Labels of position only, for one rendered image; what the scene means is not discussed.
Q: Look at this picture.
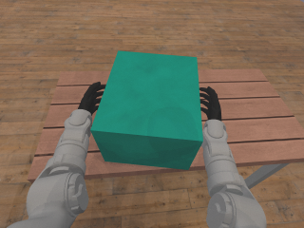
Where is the right robot forearm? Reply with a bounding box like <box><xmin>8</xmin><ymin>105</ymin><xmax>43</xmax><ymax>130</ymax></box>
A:
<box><xmin>201</xmin><ymin>119</ymin><xmax>267</xmax><ymax>221</ymax></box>

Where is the carton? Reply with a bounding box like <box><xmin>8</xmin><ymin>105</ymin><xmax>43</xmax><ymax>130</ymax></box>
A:
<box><xmin>90</xmin><ymin>50</ymin><xmax>203</xmax><ymax>170</ymax></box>

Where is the left robot forearm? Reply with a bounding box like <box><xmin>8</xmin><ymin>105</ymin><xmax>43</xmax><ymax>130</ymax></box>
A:
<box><xmin>26</xmin><ymin>109</ymin><xmax>92</xmax><ymax>215</ymax></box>

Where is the table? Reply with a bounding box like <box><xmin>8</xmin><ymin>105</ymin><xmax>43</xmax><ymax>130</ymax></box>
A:
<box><xmin>27</xmin><ymin>68</ymin><xmax>304</xmax><ymax>190</ymax></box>

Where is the robot right hand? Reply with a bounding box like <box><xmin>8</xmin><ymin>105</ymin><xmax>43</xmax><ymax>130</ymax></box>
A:
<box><xmin>199</xmin><ymin>86</ymin><xmax>222</xmax><ymax>122</ymax></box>

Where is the robot right upper arm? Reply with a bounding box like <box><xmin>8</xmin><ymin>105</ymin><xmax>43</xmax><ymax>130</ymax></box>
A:
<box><xmin>206</xmin><ymin>191</ymin><xmax>267</xmax><ymax>228</ymax></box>

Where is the robot left hand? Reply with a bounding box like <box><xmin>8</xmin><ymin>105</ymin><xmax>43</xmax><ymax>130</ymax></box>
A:
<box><xmin>78</xmin><ymin>82</ymin><xmax>106</xmax><ymax>116</ymax></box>

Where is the robot left upper arm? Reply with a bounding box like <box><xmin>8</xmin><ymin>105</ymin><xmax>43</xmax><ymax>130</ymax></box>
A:
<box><xmin>7</xmin><ymin>172</ymin><xmax>89</xmax><ymax>228</ymax></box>

